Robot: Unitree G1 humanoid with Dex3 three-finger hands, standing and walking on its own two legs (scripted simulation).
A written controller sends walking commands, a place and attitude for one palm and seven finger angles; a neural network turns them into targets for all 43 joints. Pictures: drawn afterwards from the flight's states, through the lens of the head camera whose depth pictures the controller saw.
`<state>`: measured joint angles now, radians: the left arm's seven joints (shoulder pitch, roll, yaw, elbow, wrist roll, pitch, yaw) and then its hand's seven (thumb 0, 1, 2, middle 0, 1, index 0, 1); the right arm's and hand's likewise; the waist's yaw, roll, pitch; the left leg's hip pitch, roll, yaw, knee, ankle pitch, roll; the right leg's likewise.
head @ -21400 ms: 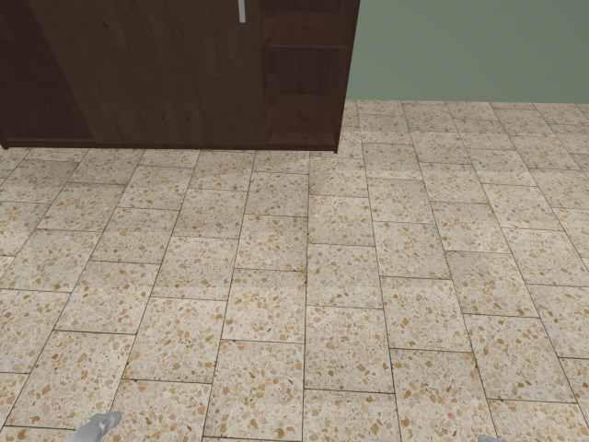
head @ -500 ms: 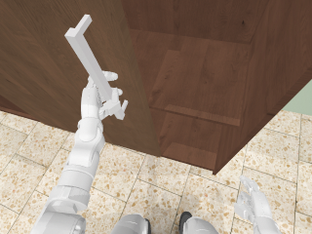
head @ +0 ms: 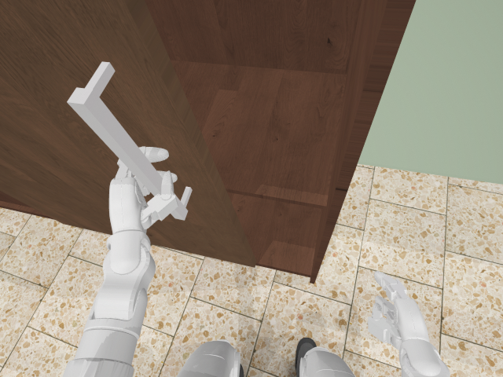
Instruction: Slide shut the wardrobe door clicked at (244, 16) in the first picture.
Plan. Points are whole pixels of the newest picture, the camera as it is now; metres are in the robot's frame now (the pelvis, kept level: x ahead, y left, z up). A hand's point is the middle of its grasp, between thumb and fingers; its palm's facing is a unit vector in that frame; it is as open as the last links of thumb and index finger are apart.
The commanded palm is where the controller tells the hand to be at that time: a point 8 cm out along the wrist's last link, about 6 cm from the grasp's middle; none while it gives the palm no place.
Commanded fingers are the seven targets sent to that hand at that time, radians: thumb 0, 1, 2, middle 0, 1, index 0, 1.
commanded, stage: step sideways, sliding the door along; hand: left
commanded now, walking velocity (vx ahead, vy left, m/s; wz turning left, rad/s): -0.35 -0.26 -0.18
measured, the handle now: (152, 161) +0.39 +0.20 +0.07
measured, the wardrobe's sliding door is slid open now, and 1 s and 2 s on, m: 0.21 0.00 0.00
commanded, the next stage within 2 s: stop walking and hold the door there in 1.18 s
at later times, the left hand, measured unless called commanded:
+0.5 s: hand (272, 218) +0.32 +0.01 +0.05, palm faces +0.21 -0.96 -0.18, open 6.0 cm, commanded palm +0.28 -0.01 +0.05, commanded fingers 0.00 0.90 0.90 -0.45 -1.40 -0.45 -1.40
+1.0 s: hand (313, 218) +0.32 -0.04 +0.06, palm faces +0.42 -0.90 -0.12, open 6.6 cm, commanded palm +0.28 -0.08 +0.05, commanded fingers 0.00 0.90 0.90 -0.45 -1.40 -0.45 -1.40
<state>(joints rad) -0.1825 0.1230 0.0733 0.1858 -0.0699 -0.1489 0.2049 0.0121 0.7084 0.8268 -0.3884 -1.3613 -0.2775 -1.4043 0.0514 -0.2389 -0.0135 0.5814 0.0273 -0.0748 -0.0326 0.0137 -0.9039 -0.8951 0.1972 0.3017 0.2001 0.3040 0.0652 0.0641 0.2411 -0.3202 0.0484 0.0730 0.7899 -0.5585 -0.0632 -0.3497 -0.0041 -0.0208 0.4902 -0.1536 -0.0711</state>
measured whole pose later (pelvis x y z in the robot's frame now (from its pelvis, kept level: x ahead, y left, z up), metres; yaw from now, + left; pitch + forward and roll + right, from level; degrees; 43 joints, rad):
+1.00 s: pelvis -0.07 -0.26 -0.02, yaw -4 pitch -2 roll +1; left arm -0.39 0.23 0.25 0.44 -0.17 -0.09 0.22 0.01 0.73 0.87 -0.37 -1.20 -0.11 -1.40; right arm 0.13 -0.24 -0.03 0.63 0.05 -0.02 -0.02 0.01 -0.90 -0.90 0.20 0.30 0.20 0.30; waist 0.06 0.07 0.24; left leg -0.31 0.18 0.00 0.84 -0.47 -0.03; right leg -0.30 -0.01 -0.08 0.63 -0.30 -0.05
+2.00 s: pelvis -0.03 -0.35 +0.00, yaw -13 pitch -1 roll -1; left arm -0.09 0.49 0.50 0.69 -0.04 -0.05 0.19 -0.12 0.66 0.75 -0.27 -1.28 -0.27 -1.36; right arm 0.28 -0.26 0.02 0.71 0.03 -0.09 -0.09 0.01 -0.90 -0.89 0.20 0.30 0.20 0.30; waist -0.02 0.07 0.01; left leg -0.27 0.07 0.09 0.49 -0.19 -0.01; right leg -0.22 0.01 -0.06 0.47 -0.23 -0.03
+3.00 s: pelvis -0.11 -0.18 -0.01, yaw -7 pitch +0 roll +5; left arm -0.41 0.33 0.21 0.65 0.01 -0.14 0.11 -0.17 0.58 0.73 -0.26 -1.41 -0.36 -1.33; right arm 0.21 -0.32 0.00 0.72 0.02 -0.04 -0.07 0.01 -0.90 -0.90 0.20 0.30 0.20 0.30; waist -0.05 0.00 0.14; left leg -0.37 0.05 0.04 0.75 -0.40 -0.04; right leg -0.28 -0.27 -0.11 0.57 -0.28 0.10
